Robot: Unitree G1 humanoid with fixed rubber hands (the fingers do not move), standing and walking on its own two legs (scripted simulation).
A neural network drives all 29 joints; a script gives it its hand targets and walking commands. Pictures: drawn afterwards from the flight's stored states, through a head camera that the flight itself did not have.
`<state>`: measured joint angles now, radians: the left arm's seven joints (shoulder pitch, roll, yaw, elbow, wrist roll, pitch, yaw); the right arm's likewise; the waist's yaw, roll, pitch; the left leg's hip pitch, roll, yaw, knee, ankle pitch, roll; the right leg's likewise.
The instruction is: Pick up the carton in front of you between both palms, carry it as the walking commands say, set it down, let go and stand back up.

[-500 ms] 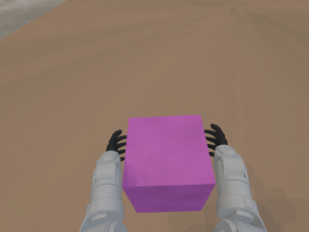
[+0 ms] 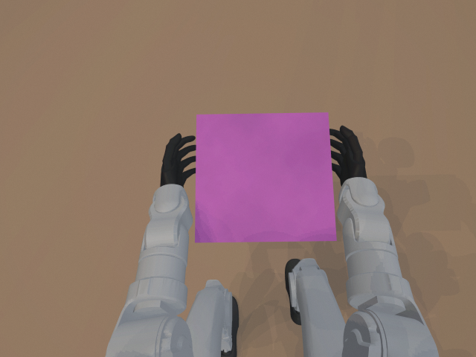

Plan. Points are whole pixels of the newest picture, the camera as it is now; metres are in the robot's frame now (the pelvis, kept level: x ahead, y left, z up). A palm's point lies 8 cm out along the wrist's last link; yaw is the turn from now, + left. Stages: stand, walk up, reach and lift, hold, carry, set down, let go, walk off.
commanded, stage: set down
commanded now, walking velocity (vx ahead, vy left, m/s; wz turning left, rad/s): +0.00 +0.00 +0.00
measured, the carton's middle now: (259, 185) +0.41 -0.03 -0.15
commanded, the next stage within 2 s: none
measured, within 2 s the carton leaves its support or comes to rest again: neither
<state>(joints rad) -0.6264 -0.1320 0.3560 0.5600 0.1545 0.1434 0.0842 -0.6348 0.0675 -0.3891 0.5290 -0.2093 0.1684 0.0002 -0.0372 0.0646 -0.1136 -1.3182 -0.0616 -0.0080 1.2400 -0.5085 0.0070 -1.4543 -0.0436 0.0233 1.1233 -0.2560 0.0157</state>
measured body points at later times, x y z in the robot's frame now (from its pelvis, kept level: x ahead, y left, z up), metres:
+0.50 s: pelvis -0.02 -0.01 -0.13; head +0.26 -0.04 +0.23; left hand +0.46 +0.11 -0.23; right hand +0.43 -0.19 -0.24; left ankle +0.02 +0.11 -0.61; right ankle +0.12 -0.13 -0.61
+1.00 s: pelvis -0.04 +0.00 -0.23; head +0.30 -0.01 +0.07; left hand +0.50 +0.10 -0.39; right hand +0.46 -0.20 -0.37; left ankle +0.02 +0.11 -0.61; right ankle +0.12 -0.13 -0.61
